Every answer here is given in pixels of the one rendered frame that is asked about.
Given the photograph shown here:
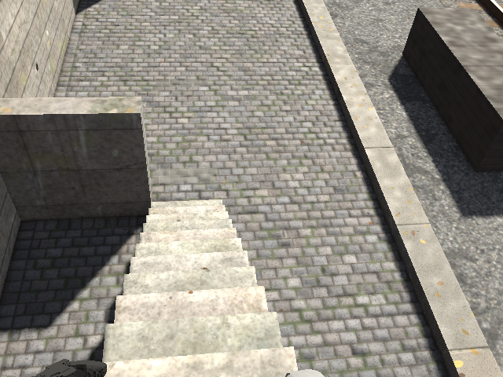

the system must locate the robot left hand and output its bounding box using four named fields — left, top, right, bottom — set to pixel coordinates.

left=32, top=359, right=107, bottom=377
